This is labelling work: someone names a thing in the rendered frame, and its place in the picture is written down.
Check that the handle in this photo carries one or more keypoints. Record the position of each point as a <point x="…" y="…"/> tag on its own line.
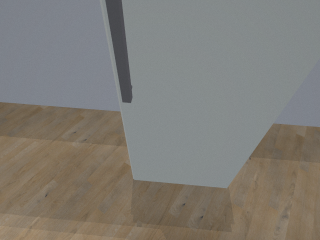
<point x="118" y="35"/>

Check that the fridge door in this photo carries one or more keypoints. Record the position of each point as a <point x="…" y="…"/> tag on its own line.
<point x="209" y="78"/>

